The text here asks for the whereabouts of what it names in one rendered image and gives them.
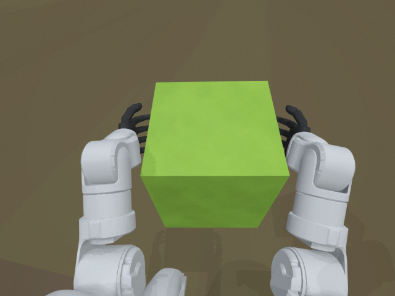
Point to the robot right upper arm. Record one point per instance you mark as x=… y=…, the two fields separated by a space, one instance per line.
x=303 y=272

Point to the right robot hand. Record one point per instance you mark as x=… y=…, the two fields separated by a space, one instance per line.
x=300 y=126

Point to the left robot hand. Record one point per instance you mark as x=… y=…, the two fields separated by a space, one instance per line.
x=129 y=123

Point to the robot left forearm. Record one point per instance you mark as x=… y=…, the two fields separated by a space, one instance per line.
x=106 y=182

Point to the robot right forearm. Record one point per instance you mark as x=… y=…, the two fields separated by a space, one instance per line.
x=323 y=186

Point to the carton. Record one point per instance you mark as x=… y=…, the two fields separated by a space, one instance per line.
x=213 y=156

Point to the robot left thigh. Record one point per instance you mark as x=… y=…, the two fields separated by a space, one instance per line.
x=167 y=282

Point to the robot left upper arm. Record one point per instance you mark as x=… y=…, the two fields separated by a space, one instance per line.
x=109 y=270

